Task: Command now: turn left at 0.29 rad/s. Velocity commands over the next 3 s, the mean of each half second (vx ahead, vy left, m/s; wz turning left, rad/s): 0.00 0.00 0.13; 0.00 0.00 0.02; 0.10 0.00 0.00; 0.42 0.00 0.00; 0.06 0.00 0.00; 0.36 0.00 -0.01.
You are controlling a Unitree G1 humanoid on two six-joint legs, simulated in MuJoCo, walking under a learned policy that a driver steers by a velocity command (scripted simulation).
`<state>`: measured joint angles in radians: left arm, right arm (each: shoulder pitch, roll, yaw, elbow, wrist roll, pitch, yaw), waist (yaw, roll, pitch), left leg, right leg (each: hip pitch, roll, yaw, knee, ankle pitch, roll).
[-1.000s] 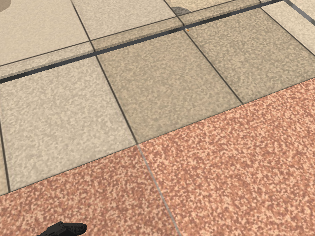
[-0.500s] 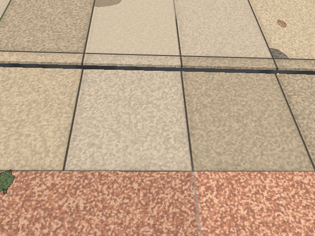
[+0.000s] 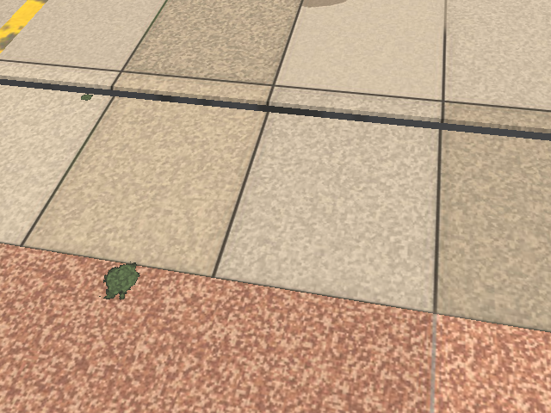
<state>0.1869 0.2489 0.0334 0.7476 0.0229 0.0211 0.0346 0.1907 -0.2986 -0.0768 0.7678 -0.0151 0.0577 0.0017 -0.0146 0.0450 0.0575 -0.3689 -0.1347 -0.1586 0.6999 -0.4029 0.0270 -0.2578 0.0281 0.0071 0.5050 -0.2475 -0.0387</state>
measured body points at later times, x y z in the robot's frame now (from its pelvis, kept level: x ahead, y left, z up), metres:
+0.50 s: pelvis -0.01 +0.01 +0.01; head -0.01 +0.02 +0.46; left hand +0.05 +0.27 -0.13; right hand +0.08 -0.24 -0.12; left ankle -0.04 +0.11 -0.74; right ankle +0.01 -0.10 -0.74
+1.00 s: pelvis -0.01 +0.02 +0.01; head -0.01 +0.02 +0.46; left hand -0.01 +0.26 -0.15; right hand +0.01 -0.22 -0.15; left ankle -0.04 +0.11 -0.74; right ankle +0.01 -0.10 -0.74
